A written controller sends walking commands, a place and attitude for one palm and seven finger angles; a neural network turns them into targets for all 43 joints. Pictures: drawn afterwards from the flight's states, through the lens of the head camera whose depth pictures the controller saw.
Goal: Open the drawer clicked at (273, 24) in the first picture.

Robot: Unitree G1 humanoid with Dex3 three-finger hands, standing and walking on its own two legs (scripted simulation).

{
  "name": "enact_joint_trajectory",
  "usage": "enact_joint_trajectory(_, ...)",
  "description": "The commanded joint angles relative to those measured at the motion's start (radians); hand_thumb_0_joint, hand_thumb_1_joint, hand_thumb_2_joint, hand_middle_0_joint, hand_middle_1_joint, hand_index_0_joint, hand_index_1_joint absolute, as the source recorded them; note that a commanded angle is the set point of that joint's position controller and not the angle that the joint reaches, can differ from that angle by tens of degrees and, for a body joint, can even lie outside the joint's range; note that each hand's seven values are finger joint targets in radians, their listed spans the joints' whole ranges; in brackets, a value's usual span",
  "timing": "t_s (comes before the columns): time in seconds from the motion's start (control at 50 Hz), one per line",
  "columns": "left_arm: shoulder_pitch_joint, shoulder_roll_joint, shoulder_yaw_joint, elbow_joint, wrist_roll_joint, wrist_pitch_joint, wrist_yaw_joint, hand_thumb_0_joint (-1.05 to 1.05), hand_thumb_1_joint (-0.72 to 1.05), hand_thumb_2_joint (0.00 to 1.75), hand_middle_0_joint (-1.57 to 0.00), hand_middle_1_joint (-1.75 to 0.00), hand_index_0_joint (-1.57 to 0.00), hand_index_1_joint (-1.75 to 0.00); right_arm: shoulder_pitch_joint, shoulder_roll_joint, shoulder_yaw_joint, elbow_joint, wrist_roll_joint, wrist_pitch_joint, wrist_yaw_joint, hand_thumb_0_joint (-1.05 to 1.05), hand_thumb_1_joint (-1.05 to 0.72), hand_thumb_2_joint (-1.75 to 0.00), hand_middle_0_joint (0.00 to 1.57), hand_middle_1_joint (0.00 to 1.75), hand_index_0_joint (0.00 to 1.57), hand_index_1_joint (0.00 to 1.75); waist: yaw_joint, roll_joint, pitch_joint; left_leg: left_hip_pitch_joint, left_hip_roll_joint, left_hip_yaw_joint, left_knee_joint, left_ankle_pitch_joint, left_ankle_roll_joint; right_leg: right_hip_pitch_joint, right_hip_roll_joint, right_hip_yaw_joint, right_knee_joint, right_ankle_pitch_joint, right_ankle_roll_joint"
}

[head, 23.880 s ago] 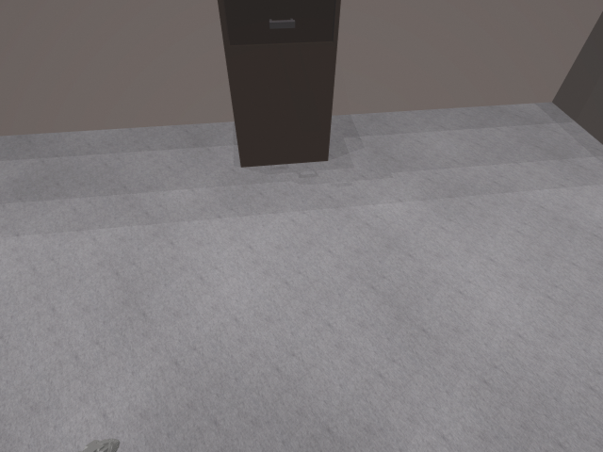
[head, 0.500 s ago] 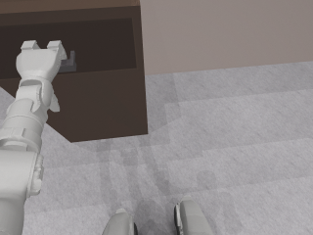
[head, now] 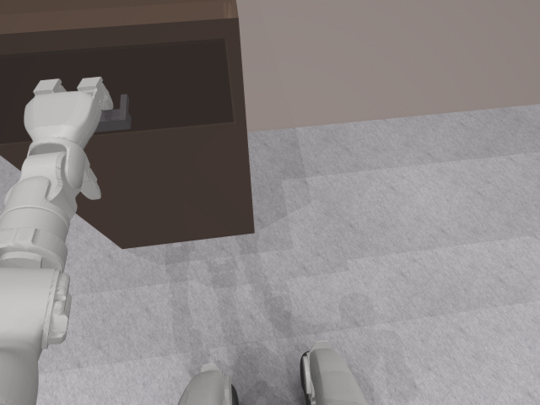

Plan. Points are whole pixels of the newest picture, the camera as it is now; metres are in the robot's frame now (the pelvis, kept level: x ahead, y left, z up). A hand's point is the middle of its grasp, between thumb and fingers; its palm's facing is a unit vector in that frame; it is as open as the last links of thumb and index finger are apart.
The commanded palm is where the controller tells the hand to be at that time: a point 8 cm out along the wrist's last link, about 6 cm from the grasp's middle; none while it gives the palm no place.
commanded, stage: lift the fingers back up to retry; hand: left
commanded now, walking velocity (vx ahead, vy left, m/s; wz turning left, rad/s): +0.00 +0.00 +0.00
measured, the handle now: (97, 111) +0.57 +0.24 +0.02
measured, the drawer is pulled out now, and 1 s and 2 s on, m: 0.00 0.00 0.00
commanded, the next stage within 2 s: re-aim the fingers above the handle in 0.54 s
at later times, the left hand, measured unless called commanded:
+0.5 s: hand (61, 117) +0.51 +0.25 +0.09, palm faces -0.04 -0.02 -1.00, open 13.8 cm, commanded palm +0.49 +0.25 +0.13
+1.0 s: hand (69, 118) +0.51 +0.24 +0.08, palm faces -0.06 +0.01 -1.00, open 13.8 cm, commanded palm +0.49 +0.24 +0.13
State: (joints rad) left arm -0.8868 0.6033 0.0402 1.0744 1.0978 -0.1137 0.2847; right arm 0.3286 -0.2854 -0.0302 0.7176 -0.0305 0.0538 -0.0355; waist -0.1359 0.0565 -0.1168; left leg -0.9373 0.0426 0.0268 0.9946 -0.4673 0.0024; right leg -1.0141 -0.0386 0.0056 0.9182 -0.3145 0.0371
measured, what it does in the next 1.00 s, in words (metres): stands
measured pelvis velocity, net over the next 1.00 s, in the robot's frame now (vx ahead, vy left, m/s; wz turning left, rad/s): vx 0.03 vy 0.00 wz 0.01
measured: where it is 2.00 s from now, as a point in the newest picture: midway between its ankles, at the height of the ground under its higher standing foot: outside the picture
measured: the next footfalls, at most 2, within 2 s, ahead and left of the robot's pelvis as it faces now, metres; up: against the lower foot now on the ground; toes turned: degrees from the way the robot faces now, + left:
none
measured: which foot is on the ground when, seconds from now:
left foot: down 0.00-1.00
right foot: down 0.00-1.00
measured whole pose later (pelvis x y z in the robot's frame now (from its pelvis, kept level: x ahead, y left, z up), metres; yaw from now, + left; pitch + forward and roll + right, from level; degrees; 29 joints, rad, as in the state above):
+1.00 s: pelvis +0.03 +0.00 +0.04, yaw +0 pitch +18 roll -1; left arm -0.82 0.54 0.00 1.04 1.10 -0.10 0.26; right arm 0.33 -0.28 -0.05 0.73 -0.02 0.08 -0.03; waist -0.09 0.05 -0.10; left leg -0.66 0.04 0.03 0.77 -0.42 0.00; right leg -0.74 -0.04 -0.01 0.71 -0.28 0.03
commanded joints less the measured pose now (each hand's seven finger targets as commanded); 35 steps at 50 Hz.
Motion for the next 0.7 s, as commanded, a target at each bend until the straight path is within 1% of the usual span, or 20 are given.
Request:
enact_joint_trajectory(0.0, -0.408, 0.32, 0.09, -0.259, -0.019, -0.017, 0.045, 0.0, -0.5, 0.3, -0.3, -1.2, -0.3, -1.2, 0.169, -0.161, -0.067, -0.036, 0.0, -0.01, -0.012, 0.0, -0.9, -0.9, 0.2, 0.3, 0.2, 0.3, 0.02, 0.051, -0.567, 0.317, -0.061, -0.015, -0.167, 0.37, 0.029, 0.428, 0.072, -0.033, -0.119, 0.243, -0.054)
enact_joint_trajectory(0.06, -0.376, 0.271, 0.064, -0.233, -0.012, -0.01, 0.064, 0.0, -0.5, 0.3, -0.3, -1.2, -0.3, -1.2, 0.163, -0.159, -0.069, -0.023, 0.0, -0.007, -0.009, 0.0, -0.9, -0.9, 0.2, 0.3, 0.2, 0.3, 0.018, 0.041, -0.484, 0.335, -0.06, -0.016, -0.194, 0.39, 0.026, 0.421, 0.073, -0.043, -0.148, 0.243, -0.054)
enact_joint_trajectory(0.1, -0.4, 0.271, 0.066, -0.246, -0.014, -0.002, 0.07, 0.0, -0.5, 0.3, -0.3, -1.2, -0.3, -1.2, 0.162, -0.161, -0.072, -0.021, 0.003, -0.002, -0.006, 0.0, -0.9, -0.9, 0.2, 0.3, 0.2, 0.3, 0.015, 0.033, -0.494, 0.371, -0.058, -0.016, -0.209, 0.414, 0.024, 0.44, 0.076, -0.044, -0.163, 0.259, -0.056)
enact_joint_trajectory(0.12, -0.408, 0.244, 0.04, -0.246, -0.009, 0.002, 0.073, 0.0, -0.5, 0.3, -0.3, -1.2, -0.3, -1.2, 0.166, -0.157, -0.073, -0.018, 0.0, -0.003, -0.007, 0.0, -0.9, -0.9, 0.2, 0.3, 0.2, 0.3, 0.01, 0.053, -0.495, 0.388, -0.057, -0.016, -0.216, 0.442, 0.023, 0.444, 0.075, -0.048, -0.167, 0.277, -0.055)
enact_joint_trajectory(0.16, -0.363, 0.238, 0.043, -0.226, -0.016, 0.021, 0.066, 0.0, -0.5, 0.3, -0.3, -1.2, -0.3, -1.2, 0.16, -0.157, -0.073, -0.015, 0.003, 0.003, -0.003, 0.0, -0.9, -0.9, 0.2, 0.3, 0.2, 0.3, 0.022, 0.043, -0.475, 0.403, -0.058, -0.01, -0.229, 0.467, 0.021, 0.473, 0.077, -0.047, -0.183, 0.302, -0.056)
enact_joint_trajectory(0.22, -0.374, 0.173, -0.01, -0.23, -0.022, 0.031, 0.043, 0.0, -0.5, 0.3, -0.3, -1.2, -0.3, -1.2, 0.159, -0.149, -0.077, -0.019, 0.01, 0.007, -0.003, 0.0, -0.9, -0.9, 0.2, 0.3, 0.2, 0.3, 0.011, 0.04, -0.434, 0.44, -0.055, -0.011, -0.258, 0.5, 0.019, 0.488, 0.079, -0.054, -0.212, 0.32, -0.058)
enact_joint_trajectory(0.24, -0.359, 0.191, 0.012, -0.243, -0.025, 0.032, 0.036, 0.0, -0.5, 0.3, -0.3, -1.2, -0.3, -1.2, 0.16, -0.153, -0.081, -0.017, 0.012, 0.009, -0.002, 0.0, -0.9, -0.9, 0.2, 0.3, 0.2, 0.3, 0.021, 0.036, -0.45, 0.462, -0.053, -0.013, -0.262, 0.525, 0.018, 0.5, 0.081, -0.052, -0.216, 0.333, -0.058)
enact_joint_trajectory(0.28, -0.357, 0.172, -0.005, -0.259, -0.034, 0.03, 0.017, 0.0, -0.5, 0.3, -0.3, -1.2, -0.3, -1.2, 0.154, -0.148, -0.079, -0.029, 0.015, 0.011, -0.002, 0.0, -0.9, -0.9, 0.2, 0.3, 0.2, 0.3, 0.024, 0.035, -0.431, 0.479, -0.053, -0.013, -0.28, 0.542, 0.016, 0.52, 0.082, -0.056, -0.23, 0.341, -0.058)
enact_joint_trajectory(0.3, -0.354, 0.189, 0.012, -0.265, -0.036, 0.025, 0.009, 0.0, -0.5, 0.3, -0.3, -1.2, -0.3, -1.2, 0.149, -0.151, -0.08, -0.032, 0.016, 0.015, -0.004, 0.0, -0.9, -0.9, 0.2, 0.3, 0.2, 0.3, 0.027, 0.005, -0.432, 0.482, -0.053, -0.013, -0.283, 0.554, 0.019, 0.539, 0.082, -0.055, -0.235, 0.353, -0.059)
enact_joint_trajectory(0.34, -0.34, 0.208, 0.028, -0.293, -0.031, 0.016, 0.001, 0.0, -0.5, 0.3, -0.3, -1.2, -0.3, -1.2, 0.143, -0.149, -0.079, -0.037, 0.016, 0.018, -0.005, 0.0, -0.9, -0.9, 0.2, 0.3, 0.2, 0.3, 0.04, 0.024, -0.433, 0.492, -0.054, -0.011, -0.293, 0.583, 0.019, 0.561, 0.08, -0.052, -0.238, 0.378, -0.058)
enact_joint_trajectory(0.36, -0.299, 0.172, 0.005, -0.256, -0.027, 0.017, -0.003, 0.0, -0.5, 0.3, -0.3, -1.2, -0.3, -1.2, 0.136, -0.144, -0.079, -0.04, 0.015, 0.018, -0.004, 0.0, -0.9, -0.9, 0.2, 0.3, 0.2, 0.3, 0.041, 0.02, -0.404, 0.482, -0.056, -0.004, -0.296, 0.574, 0.02, 0.558, 0.08, -0.053, -0.244, 0.371, -0.059)
enact_joint_trajectory(0.38, -0.276, 0.177, 0.014, -0.229, -0.028, 0.021, -0.005, 0.0, -0.5, 0.3, -0.3, -1.2, -0.3, -1.2, 0.139, -0.147, -0.078, -0.036, 0.017, 0.021, -0.001, 0.0, -0.9, -0.9, 0.2, 0.3, 0.2, 0.3, 0.038, -0.013, -0.366, 0.465, -0.053, -0.004, -0.303, 0.557, 0.019, 0.55, 0.08, -0.057, -0.247, 0.368, -0.059)
enact_joint_trajectory(0.4, -0.268, 0.199, 0.035, -0.231, -0.028, 0.016, -0.006, 0.0, -0.5, 0.3, -0.3, -1.2, -0.3, -1.2, 0.136, -0.149, -0.078, -0.039, 0.017, 0.024, 0.0, 0.0, -0.9, -0.9, 0.2, 0.3, 0.2, 0.3, 0.05, -0.029, -0.373, 0.461, -0.053, -0.002, -0.306, 0.568, 0.02, 0.566, 0.079, -0.052, -0.248, 0.378, -0.06)
enact_joint_trajectory(0.44, -0.252, 0.193, 0.033, -0.263, -0.026, 0.004, -0.004, 0.0, -0.5, 0.3, -0.3, -1.2, -0.3, -1.2, 0.126, -0.145, -0.079, -0.055, 0.017, 0.024, 0.002, 0.0, -0.9, -0.9, 0.2, 0.3, 0.2, 0.3, 0.061, 0.001, -0.385, 0.459, -0.058, 0.008, -0.308, 0.565, 0.021, 0.585, 0.077, -0.047, -0.245, 0.394, -0.06)
enact_joint_trajectory(0.5, -0.286, 0.178, 0.024, -0.296, -0.014, -0.01, 0.007, 0.0, -0.5, 0.3, -0.3, -1.2, -0.3, -1.2, 0.125, -0.141, -0.086, -0.059, 0.015, 0.023, 0.002, 0.0, -0.9, -0.9, 0.2, 0.3, 0.2, 0.3, 0.045, -0.009, -0.393, 0.479, -0.057, 0.007, -0.299, 0.589, 0.023, 0.575, 0.08, -0.046, -0.244, 0.406, -0.061)
enact_joint_trajectory(0.54, -0.288, 0.201, 0.044, -0.297, -0.014, -0.014, 0.019, 0.0, -0.5, 0.3, -0.3, -1.2, -0.3, -1.2, 0.128, -0.144, -0.088, -0.055, 0.013, 0.02, 0.002, 0.0, -0.9, -0.9, 0.2, 0.3, 0.2, 0.3, 0.044, -0.013, -0.403, 0.472, -0.06, 0.008, -0.296, 0.567, 0.023, 0.58, 0.078, -0.043, -0.241, 0.408, -0.058)
enact_joint_trajectory(0.58, -0.335, 0.178, 0.02, -0.318, -0.006, -0.021, 0.029, 0.0, -0.5, 0.3, -0.3, -1.2, -0.3, -1.2, 0.128, -0.139, -0.089, -0.054, 0.013, 0.014, 0.001, 0.0, -0.9, -0.9, 0.2, 0.3, 0.2, 0.3, 0.034, 0.012, -0.415, 0.489, -0.061, 0.002, -0.293, 0.568, 0.02, 0.563, 0.08, -0.046, -0.236, 0.394, -0.059)
enact_joint_trajectory(0.62, -0.343, 0.198, 0.041, -0.33, 0.0, -0.026, 0.044, 0.0, -0.5, 0.3, -0.3, -1.2, -0.3, -1.2, 0.127, -0.137, -0.092, -0.046, 0.007, 0.01, 0.0, 0.0, -0.9, -0.9, 0.2, 0.3, 0.2, 0.3, 0.04, 0.039, -0.441, 0.51, -0.06, -0.001, -0.281, 0.607, 0.019, 0.559, 0.078, -0.045, -0.227, 0.4, -0.059)
enact_joint_trajectory(0.64, -0.361, 0.183, 0.033, -0.351, -0.004, -0.027, 0.05, 0.0, -0.5, 0.3, -0.3, -1.2, -0.3, -1.2, 0.131, -0.135, -0.093, -0.048, 0.006, 0.006, 0.002, 0.0, -0.9, -0.9, 0.2, 0.3, 0.2, 0.3, 0.037, 0.051, -0.464, 0.522, -0.061, -0.002, -0.273, 0.625, 0.019, 0.557, 0.079, -0.044, -0.224, 0.411, -0.059)
enact_joint_trajectory(0.68, -0.337, 0.193, 0.047, -0.306, -0.005, -0.01, 0.058, 0.0, -0.5, 0.3, -0.3, -1.2, -0.3, -1.2, 0.131, -0.138, -0.092, -0.037, 0.003, 0.007, 0.006, 0.0, -0.9, -0.9, 0.2, 0.3, 0.2, 0.3, 0.04, 0.026, -0.45, 0.504, -0.06, -0.002, -0.271, 0.625, 0.017, 0.562, 0.08, -0.047, -0.22, 0.416, -0.057)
